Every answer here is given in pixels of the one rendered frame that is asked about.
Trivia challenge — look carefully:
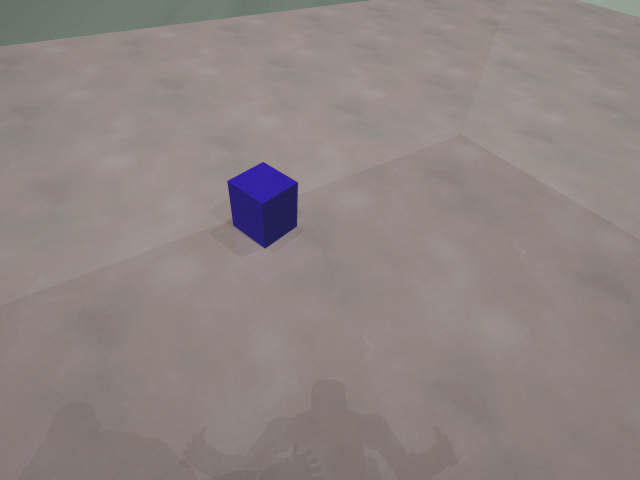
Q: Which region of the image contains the carton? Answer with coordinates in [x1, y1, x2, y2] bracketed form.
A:
[227, 162, 298, 248]

